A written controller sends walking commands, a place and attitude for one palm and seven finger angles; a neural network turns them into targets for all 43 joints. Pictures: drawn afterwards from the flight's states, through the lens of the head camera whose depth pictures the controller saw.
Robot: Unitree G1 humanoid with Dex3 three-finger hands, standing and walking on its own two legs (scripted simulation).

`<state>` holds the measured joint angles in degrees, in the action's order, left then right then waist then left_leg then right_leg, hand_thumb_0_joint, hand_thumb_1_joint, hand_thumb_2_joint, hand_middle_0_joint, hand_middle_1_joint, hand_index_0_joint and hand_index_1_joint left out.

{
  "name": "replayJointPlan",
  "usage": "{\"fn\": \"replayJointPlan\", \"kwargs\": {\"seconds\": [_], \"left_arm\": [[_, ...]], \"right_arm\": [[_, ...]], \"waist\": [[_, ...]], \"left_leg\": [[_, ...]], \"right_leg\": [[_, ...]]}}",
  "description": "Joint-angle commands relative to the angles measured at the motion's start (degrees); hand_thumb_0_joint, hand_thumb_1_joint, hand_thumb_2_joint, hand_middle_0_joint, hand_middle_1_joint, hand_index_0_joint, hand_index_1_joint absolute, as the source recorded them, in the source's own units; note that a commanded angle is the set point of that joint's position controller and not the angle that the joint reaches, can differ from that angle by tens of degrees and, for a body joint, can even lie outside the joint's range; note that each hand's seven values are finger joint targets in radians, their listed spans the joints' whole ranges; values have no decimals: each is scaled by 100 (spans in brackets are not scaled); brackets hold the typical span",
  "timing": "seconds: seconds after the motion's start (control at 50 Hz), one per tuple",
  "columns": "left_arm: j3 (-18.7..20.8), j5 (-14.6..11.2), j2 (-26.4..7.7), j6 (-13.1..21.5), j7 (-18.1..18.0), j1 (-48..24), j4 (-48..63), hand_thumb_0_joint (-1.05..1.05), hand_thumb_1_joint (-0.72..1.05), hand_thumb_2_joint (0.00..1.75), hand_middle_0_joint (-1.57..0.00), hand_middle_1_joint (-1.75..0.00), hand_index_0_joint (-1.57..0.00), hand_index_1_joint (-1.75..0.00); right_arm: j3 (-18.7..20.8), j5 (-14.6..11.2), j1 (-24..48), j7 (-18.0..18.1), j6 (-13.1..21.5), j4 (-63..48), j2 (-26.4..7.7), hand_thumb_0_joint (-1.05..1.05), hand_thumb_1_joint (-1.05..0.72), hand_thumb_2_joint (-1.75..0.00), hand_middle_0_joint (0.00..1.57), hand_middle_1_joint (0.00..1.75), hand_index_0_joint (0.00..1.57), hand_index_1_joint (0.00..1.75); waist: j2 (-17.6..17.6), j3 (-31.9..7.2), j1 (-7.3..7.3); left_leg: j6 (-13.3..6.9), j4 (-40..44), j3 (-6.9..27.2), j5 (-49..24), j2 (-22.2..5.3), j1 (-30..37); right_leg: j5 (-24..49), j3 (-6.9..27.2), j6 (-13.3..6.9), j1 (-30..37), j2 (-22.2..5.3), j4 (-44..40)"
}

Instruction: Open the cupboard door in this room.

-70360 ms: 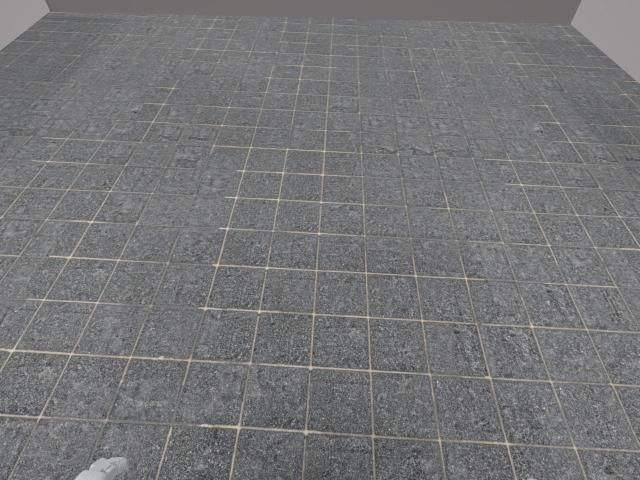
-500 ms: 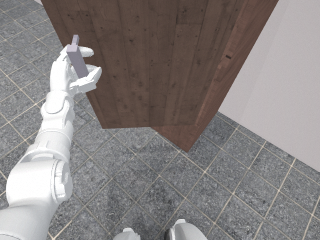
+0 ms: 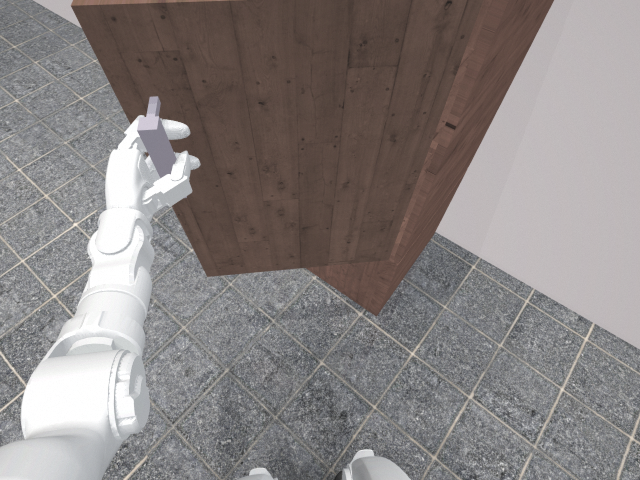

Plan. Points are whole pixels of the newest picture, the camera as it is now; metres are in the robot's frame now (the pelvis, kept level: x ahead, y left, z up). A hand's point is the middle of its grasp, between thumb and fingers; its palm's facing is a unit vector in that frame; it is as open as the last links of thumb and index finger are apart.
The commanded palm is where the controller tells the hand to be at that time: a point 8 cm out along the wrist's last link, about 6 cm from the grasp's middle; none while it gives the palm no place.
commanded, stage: pull the door open along its arc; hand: left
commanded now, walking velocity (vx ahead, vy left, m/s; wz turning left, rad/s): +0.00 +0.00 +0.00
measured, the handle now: (167, 149) +0.52 +0.17 +0.08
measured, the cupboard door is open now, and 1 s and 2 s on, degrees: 43 79 79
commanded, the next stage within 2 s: open thumb and fingers to let go in 0.72 s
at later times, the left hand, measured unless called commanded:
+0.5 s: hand (239, 300) +0.30 +0.07 +0.09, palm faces +0.32 -0.95 +0.02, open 6.3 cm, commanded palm +0.24 +0.16 +0.09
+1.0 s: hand (274, 322) +0.28 +0.04 +0.09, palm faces +0.42 -0.91 -0.03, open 6.4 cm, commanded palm +0.23 +0.08 +0.09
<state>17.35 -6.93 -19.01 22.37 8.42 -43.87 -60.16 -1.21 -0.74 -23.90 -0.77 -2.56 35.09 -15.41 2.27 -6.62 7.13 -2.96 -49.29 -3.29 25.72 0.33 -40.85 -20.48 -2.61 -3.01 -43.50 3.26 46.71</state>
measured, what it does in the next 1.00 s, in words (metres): shifts its weight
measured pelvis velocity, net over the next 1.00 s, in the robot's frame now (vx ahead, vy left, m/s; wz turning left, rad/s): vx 0.00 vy -0.06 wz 0.09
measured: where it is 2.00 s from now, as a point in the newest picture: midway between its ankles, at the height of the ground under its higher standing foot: outside the picture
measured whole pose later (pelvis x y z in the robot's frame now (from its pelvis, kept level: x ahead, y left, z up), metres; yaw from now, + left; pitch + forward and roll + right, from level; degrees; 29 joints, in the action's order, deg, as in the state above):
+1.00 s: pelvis +0.00 -0.06 +0.01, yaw +5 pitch +6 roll +2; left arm -12.7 2.7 5.2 7.5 -30.8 7.5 -1.5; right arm -0.3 2.3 -11.3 1.2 -3.1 33.0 -12.1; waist 2.8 -4.6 0.3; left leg 1.3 -43.4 1.8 22.9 0.9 -26.3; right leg -21.5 -7.2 -7.2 -29.0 2.8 44.0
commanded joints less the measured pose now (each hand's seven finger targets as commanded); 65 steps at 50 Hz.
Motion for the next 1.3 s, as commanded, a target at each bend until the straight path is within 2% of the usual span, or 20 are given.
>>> {"fn": "replayJointPlan", "kwargs": {"seconds": [0.0, 0.04, 0.1, 0.12, 0.16, 0.18, 0.2, 0.26, 0.32, 0.34, 0.5, 0.66, 0.76, 0.8, 0.86, 0.9, 0.94, 0.98, 1.2, 1.28], "left_arm": [[45, -230, -962, 421, 114, -1131, 2094, 0, 90, 90, -40, -135, -40, -135], [6, -291, -861, 369, 107, -431, 2663, 0, 90, 90, -40, -135, -40, -135], [-182, -417, -538, 224, 56, 748, 3662, 0, 90, 90, -40, -135, -40, -135], [-311, -421, -400, 180, 42, 1137, 4005, 0, 90, 90, -40, -135, -40, -135], [-378, -456, -285, 50, -47, 1658, 4459, 0, 90, 90, -40, -135, -40, -135], [392, -783, -172, -39, -841, 1825, 4946, 0, 90, 90, -40, -135, -40, -135], [-314, -569, 436, -161, -1220, 2131, 5154, 0, 90, 90, -40, -135, -40, -135], [-258, -168, 455, -316, -2168, 3040, 5725, 0, 90, 90, -40, -135, -40, -135], [-505, 301, 627, -453, -2902, 3647, 6294, 0, 90, 90, -40, -135, -40, -135], [-773, 404, 897, -542, -3106, 3821, 6491, 0, 90, 90, -40, -135, -40, -135], [-1808, 881, 1839, -1128, -4055, 4329, 7184, 0, 90, 90, -40, -135, -40, -135], [-2617, 1102, 2355, -1223, -3933, 4780, 7427, 0, 90, 90, -40, -135, -40, -135], [-3470, 1114, 3041, -1164, -3850, 5002, 7703, 0, 90, 90, -40, -135, -40, -135], [-3200, 1108, 2722, -1146, -3960, 4247, 7495, 0, 90, 90, -40, -135, -40, -135], [-2960, 1095, 2507, -1079, -4002, 4198, 7360, 0, 69, 81, -38, -133, -38, -133], [-2941, 1080, 2508, -1067, -3962, 4156, 7245, 0, 55, 75, -38, -131, -38, -131], [-2994, 1086, 2527, -1063, -3903, 4060, 7173, 0, 41, 69, -36, -130, -36, -130], [-2942, 1059, 2500, -1044, -3857, 4006, 7065, 0, 27, 63, -35, -128, -35, -128], [-2781, 887, 2453, -986, -3764, 3571, 6785, 0, -50, 30, -30, -120, -30, -120], [-2774, 916, 2450, -966, -3827, 3546, 6657, 0, -50, 30, -28, -110, -28, -110]], "right_arm": [[355, -46, -415, -14, 181, -656, -810, 0, -90, -90, 20, 30, 20, 30], [369, -85, -272, -29, 216, -782, -773, 0, -90, -90, 20, 30, 20, 30], [374, -116, 0, -68, 286, -980, -685, 0, -90, -90, 20, 30, 20, 30], [360, -132, 122, -71, 314, -1072, -668, 0, -90, -90, 20, 30, 20, 30], [356, -149, 306, -64, 345, -1100, -632, 0, -90, -90, 20, 30, 20, 30], [351, -133, 636, -67, 379, -1178, -453, 0, -90, -90, 20, 30, 20, 30], [297, -94, 791, -94, 415, -1215, -409, 0, -90, -90, 20, 30, 20, 30], [289, 47, 984, -107, 408, -1223, -349, 0, -90, -90, 20, 30, 20, 30], [248, 153, 1273, -55, 276, -1274, -225, 0, -90, -90, 20, 30, 20, 30], [221, 175, 1402, -39, 226, -1320, -165, 0, -90, -90, 20, 30, 20, 30], [134, 276, 1866, 154, -93, -1328, 61, 0, -90, -90, 20, 30, 20, 30], [116, 331, 1995, 193, -69, -1341, 132, 0, -90, -90, 20, 30, 20, 30], [153, 329, 1999, 83, 171, -1406, 112, 0, -90, -90, 20, 30, 20, 30], [141, 328, 1968, 121, 220, -1292, 66, 0, -90, -90, 20, 30, 20, 30], [171, 335, 1997, 175, 277, -1231, 75, 0, -90, -90, 20, 30, 20, 30], [176, 316, 1950, 192, 300, -1195, 72, 0, -90, -90, 20, 30, 20, 30], [189, 310, 1949, 195, 301, -1182, 51, 0, -90, -90, 20, 30, 20, 30], [196, 296, 1910, 211, 309, -1163, 42, 0, -90, -90, 20, 30, 20, 30], [161, 283, 2037, 251, 341, -1143, 40, 0, -90, -90, 20, 30, 20, 30], [156, 283, 2007, 225, 359, -1151, 36, 0, -90, -90, 20, 30, 20, 30]], "waist": [[-61, -2623, -351], [128, -2601, -482], [-225, -2420, -635], [5, -2326, -680], [-257, -1985, -663], [-331, -1906, -1150], [-56, -1700, -954], [-471, -1615, -1070], [-533, -1477, -1150], [-502, -1396, -1124], [-558, -1001, -900], [-624, -861, -740], [-664, -922, -653], [-817, -832, -555], [-805, -949, -664], [-996, -1034, -654], [-810, -1045, -672], [-1002, -1001, -658], [-878, -854, -704], [-852, -862, -723]], "left_leg": [[120, 528, 380, -3045, -49, 1266], [109, 578, 340, -3289, -54, 1385], [69, 726, 249, -3181, -36, 1216], [75, 763, 240, -3241, -23, 1295], [88, 846, 239, -2964, -30, 1322], [169, 931, 204, -2661, 31, 1104], [198, 997, 189, -2455, 45, 1261], [201, 1039, 216, -2231, 46, 1214], [182, 1066, 222, -1917, 83, 1178], [173, 1095, 202, -1829, 97, 1216], [200, 1062, 313, -1477, 133, 1436], [203, 963, 412, -1433, 136, 1482], [206, 804, 492, -1422, 148, 1561], [209, 707, 521, -1198, 182, 1337], [222, 641, 529, -1020, 215, 1179], [218, 634, 536, -1017, 221, 1094], [211, 664, 519, -1024, 218, 1124], [199, 689, 522, -989, 207, 1107], [184, 787, 523, -748, 205, 1114], [183, 824, 504, -737, 200, 1140]], "right_leg": [[2830, 249, 125, 2172, -63, -306], [2999, 266, 114, 2298, -94, -317], [3237, 303, 134, 2722, -142, -394], [3218, 286, 118, 2720, -158, -402], [3054, 245, 157, 2637, -161, -496], [2688, 151, 134, 2708, -147, -601], [2439, 122, 138, 2563, -155, -611], [2253, 138, 142, 2719, -226, -631], [2025, 306, 142, 2942, -304, -751], [2014, 357, 156, 2969, -342, -826], [1880, 618, 196, 3060, -478, -1232], [2429, 827, 310, 3114, -656, -1328], [2493, 734, 338, 2901, -712, -1238], [2165, 851, 382, 2720, -772, -1282], [1661, 1138, 392, 2818, -870, -1450], [1770, 1211, 432, 2942, -915, -1473], [1722, 1196, 416, 2917, -925, -1449], [1640, 1205, 448, 2930, -937, -1506], [786, 1258, 413, 2791, -931, -1721], [660, 1090, 373, 2691, -863, -1633]]}}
